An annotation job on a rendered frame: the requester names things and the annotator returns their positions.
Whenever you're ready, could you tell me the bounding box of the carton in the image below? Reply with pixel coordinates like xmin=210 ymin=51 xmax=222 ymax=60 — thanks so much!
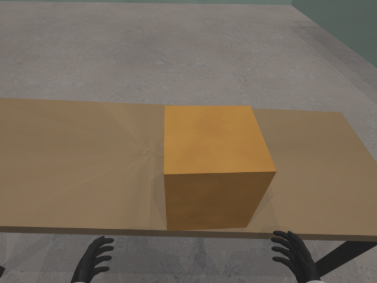
xmin=164 ymin=106 xmax=277 ymax=231

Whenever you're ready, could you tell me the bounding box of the robot right hand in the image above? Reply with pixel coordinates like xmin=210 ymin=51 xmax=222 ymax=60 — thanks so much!
xmin=271 ymin=231 xmax=321 ymax=283

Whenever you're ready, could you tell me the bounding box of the robot left hand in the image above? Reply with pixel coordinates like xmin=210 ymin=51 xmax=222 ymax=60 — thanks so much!
xmin=71 ymin=236 xmax=114 ymax=283

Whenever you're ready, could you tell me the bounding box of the table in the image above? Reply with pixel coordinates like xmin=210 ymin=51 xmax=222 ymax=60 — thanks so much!
xmin=0 ymin=98 xmax=377 ymax=277

